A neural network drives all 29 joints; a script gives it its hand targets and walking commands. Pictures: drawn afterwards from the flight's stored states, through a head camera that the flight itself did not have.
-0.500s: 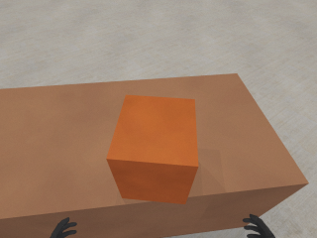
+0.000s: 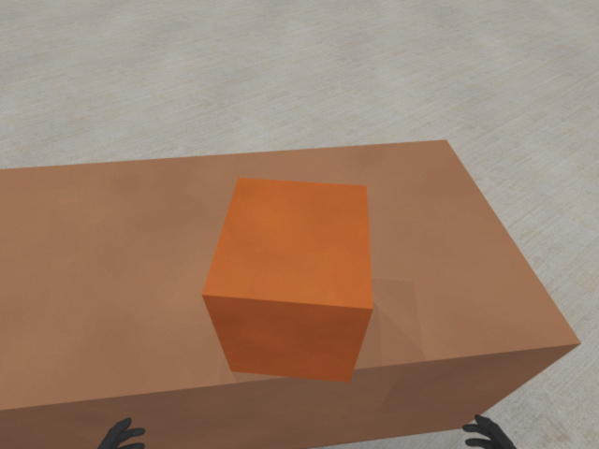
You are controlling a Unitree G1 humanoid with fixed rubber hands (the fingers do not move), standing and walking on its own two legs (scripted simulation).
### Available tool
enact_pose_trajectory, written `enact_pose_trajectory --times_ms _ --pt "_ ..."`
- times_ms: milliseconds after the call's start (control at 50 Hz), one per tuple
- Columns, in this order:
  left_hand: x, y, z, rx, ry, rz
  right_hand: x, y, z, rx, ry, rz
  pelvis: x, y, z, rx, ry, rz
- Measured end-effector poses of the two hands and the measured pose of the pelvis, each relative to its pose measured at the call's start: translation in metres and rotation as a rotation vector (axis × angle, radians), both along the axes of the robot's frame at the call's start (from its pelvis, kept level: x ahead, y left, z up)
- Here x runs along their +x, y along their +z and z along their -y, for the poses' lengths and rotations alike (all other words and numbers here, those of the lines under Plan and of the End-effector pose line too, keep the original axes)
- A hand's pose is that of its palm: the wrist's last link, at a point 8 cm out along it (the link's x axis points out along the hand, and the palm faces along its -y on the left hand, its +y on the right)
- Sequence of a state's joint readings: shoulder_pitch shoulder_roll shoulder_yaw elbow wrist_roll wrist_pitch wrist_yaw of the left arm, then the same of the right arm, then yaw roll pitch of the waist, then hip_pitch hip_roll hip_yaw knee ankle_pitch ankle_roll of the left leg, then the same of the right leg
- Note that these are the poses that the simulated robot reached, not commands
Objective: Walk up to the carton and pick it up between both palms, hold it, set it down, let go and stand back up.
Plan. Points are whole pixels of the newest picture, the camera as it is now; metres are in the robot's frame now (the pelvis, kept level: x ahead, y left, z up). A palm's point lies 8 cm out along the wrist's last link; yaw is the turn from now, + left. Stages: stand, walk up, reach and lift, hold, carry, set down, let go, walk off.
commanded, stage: stand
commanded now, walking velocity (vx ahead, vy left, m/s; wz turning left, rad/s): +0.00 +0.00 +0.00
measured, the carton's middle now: (295, 283) +0.37 -0.01 -0.02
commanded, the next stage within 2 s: none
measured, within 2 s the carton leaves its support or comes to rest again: neither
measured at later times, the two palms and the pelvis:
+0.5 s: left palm out of the picture +0.13 +0.26 -0.11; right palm out of the picture +0.09 -0.29 -0.10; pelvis +0.00 +0.00 +0.00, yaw +0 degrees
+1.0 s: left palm out of the picture +0.13 +0.26 -0.11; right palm out of the picture +0.09 -0.29 -0.10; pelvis +0.00 +0.00 +0.00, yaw +0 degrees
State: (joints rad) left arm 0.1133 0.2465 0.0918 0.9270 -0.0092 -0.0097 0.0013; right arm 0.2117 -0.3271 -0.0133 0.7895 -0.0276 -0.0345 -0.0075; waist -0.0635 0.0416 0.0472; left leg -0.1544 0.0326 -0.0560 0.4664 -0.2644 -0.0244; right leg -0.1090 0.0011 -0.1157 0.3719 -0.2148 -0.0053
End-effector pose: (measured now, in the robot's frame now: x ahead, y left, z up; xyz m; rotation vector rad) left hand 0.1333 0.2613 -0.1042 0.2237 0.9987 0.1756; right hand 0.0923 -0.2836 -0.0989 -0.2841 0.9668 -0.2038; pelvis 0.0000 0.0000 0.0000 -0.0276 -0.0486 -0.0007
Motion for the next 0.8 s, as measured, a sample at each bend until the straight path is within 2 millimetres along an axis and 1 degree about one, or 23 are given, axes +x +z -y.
enact_pose_trajectory --times_ms 340,800 --pt "-0.0042 -0.0019 -0.0001 -0.001 0.004 -0.013 -0.0044 -0.0020 0.0014 -0.001 -0.006 -0.014 -0.0024 0.0000 0.0000 0.000 0.000 0.003" --pt "-0.0041 -0.0025 0.0001 -0.003 0.006 -0.018 -0.0055 -0.0034 0.0020 0.000 -0.009 -0.022 -0.0031 0.0000 0.0001 0.000 0.000 0.004"
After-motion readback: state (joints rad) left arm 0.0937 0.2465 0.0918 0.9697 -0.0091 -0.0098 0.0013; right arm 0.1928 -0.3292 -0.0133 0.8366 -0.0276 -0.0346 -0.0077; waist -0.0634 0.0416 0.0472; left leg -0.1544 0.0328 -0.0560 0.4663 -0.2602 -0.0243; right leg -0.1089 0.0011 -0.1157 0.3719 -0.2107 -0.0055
